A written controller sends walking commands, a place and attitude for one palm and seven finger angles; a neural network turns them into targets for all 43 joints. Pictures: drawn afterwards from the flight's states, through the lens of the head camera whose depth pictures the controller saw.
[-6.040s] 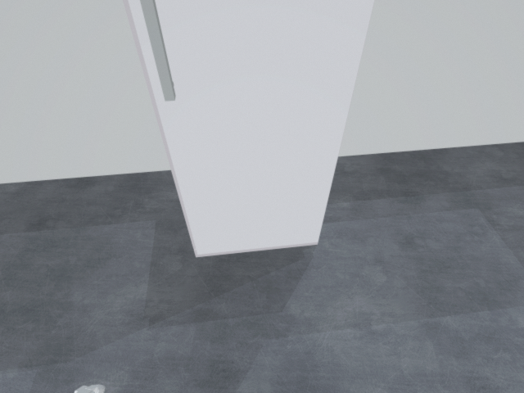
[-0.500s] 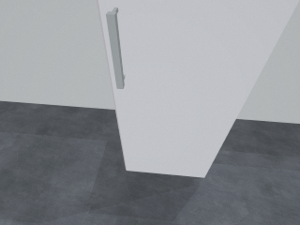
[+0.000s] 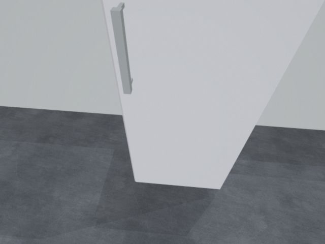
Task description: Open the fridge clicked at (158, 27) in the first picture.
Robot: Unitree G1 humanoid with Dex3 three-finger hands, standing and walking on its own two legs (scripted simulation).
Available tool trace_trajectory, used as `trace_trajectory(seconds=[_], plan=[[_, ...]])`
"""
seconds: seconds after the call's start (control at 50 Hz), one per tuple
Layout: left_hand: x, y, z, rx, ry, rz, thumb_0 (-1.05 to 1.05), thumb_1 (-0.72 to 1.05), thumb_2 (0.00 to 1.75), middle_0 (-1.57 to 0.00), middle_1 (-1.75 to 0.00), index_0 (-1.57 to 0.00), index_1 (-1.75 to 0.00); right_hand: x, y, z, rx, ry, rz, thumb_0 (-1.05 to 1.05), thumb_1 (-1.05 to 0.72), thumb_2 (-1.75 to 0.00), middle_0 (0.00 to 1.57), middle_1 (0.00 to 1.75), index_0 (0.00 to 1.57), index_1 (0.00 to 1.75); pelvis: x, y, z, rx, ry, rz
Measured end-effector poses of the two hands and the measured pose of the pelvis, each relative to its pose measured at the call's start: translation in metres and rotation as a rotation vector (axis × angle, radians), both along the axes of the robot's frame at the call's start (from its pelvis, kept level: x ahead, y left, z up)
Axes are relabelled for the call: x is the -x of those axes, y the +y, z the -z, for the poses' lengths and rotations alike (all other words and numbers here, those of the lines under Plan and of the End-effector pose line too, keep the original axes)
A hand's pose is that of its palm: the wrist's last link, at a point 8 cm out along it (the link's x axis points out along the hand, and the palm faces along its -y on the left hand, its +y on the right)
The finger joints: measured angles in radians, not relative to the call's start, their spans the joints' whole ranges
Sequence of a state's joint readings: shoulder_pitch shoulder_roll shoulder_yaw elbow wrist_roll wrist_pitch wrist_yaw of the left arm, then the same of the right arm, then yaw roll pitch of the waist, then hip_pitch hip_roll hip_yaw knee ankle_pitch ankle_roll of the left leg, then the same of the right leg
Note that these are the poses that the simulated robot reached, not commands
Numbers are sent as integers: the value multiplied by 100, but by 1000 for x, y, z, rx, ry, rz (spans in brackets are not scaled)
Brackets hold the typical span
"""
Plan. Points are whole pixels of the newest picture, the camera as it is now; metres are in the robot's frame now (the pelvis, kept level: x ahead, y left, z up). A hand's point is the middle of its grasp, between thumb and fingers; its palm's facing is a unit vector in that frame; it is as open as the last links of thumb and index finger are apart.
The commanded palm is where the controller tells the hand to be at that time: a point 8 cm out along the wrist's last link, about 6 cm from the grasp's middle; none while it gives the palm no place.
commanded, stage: look again from close up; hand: left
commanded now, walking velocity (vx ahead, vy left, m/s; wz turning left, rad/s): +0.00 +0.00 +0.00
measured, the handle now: (124, 53) +0.55 +0.15 +0.20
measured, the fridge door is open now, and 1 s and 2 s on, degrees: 0 0 0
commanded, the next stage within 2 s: shuffle to correct the standing spot in 1.08 s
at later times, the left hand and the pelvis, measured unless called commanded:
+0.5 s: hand out of the picture +0.00 +0.16 -0.18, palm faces +0.06 -0.99 -0.15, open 7.4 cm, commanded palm none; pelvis +0.01 +0.00 +0.00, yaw +0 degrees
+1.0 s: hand out of the picture +0.01 +0.16 -0.18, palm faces +0.06 -0.99 -0.15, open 7.4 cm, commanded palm none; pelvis +0.02 +0.00 +0.00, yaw +0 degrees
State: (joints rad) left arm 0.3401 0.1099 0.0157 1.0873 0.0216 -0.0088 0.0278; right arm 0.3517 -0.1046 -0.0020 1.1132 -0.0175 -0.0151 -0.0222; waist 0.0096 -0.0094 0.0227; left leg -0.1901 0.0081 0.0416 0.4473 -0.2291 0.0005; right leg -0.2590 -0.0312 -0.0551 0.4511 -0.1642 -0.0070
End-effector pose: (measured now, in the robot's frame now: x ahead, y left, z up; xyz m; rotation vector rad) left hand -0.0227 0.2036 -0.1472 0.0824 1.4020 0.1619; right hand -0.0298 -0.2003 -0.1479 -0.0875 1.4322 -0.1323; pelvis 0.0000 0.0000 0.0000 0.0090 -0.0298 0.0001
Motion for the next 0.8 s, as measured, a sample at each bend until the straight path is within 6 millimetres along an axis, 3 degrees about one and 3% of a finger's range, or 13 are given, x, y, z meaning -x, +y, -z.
trace_trajectory(seconds=[0.46,0.8], plan=[[-15,2,0,1,-4,2,1,91,90,-20,-30,-20,-30,-26,0,-2,9,-28,-13,0,-91,-89,20,30,20,30,-14,2,-1,2,0,0],[-22,4,0,-1,-4,8,1,91,90,-20,-30,-20,-30,-32,-1,-3,14,-26,-14,0,-91,-89,20,30,20,30,-19,2,-2,3,-1,1]])
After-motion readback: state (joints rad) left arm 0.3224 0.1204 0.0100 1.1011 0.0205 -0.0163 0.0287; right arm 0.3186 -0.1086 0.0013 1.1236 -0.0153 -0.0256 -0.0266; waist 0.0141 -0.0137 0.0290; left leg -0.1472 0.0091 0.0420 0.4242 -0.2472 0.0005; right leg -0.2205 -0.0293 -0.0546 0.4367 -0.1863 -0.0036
